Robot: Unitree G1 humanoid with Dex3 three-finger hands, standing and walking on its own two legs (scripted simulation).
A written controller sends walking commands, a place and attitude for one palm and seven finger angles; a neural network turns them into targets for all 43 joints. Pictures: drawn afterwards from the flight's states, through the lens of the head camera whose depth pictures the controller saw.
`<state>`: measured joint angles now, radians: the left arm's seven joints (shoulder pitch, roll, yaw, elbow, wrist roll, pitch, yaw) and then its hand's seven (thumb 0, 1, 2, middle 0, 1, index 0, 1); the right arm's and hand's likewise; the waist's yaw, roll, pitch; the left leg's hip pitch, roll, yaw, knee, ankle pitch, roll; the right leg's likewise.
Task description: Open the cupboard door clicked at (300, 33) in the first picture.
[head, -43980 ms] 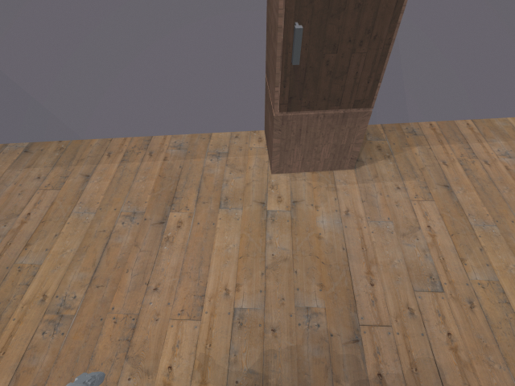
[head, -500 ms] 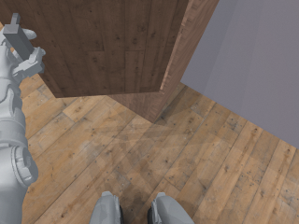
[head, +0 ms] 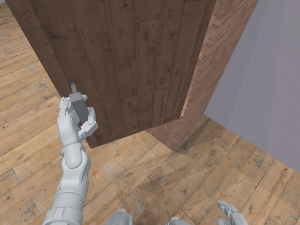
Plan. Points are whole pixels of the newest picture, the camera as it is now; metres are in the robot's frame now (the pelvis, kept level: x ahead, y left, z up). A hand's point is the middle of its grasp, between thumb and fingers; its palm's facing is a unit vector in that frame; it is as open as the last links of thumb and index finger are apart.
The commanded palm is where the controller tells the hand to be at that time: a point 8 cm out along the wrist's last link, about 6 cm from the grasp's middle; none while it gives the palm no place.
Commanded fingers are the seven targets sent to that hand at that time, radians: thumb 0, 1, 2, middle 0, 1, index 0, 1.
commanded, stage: pull the door open along its arc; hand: left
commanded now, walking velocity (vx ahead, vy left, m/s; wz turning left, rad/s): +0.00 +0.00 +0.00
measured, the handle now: (81, 106) +0.42 +0.21 +0.05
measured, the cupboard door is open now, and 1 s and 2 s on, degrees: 62 77 79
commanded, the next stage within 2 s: open thumb and fingers to let go in 0.30 s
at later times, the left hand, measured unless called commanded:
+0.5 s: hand (114, 149) +0.30 +0.10 +0.05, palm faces +0.45 -0.89 +0.00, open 6.6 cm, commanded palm +0.26 +0.15 +0.04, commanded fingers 0.00 0.48 0.72 -0.37 -1.30 -0.37 -1.30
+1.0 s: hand (112, 145) +0.31 +0.10 +0.05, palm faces +0.41 -0.91 +0.02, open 13.6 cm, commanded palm +0.27 +0.15 +0.04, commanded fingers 0.00 -0.50 0.30 -0.22 -0.75 -0.22 -0.75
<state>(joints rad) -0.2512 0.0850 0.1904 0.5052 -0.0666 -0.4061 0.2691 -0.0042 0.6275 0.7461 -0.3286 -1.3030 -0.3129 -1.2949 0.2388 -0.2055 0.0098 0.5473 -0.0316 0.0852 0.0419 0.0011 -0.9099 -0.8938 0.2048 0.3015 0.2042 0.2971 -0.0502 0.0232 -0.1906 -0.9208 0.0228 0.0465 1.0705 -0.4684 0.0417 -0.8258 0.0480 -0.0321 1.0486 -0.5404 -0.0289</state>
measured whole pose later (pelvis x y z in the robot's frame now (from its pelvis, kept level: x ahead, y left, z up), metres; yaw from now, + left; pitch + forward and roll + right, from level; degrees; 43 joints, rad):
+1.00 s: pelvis -0.01 -0.03 +0.00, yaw +4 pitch +15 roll +0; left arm -0.06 -0.02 -0.03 0.40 -0.02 -0.48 0.42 0.00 -0.39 0.35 -0.33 -1.13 -0.29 -1.12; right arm 0.21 -0.21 -0.01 0.62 -0.06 0.03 0.00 0.01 -0.91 -0.89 0.20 0.30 0.20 0.30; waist -0.01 0.03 -0.17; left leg -0.88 0.00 -0.01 1.05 -0.43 0.00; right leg -0.79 0.03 -0.09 1.07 -0.55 -0.08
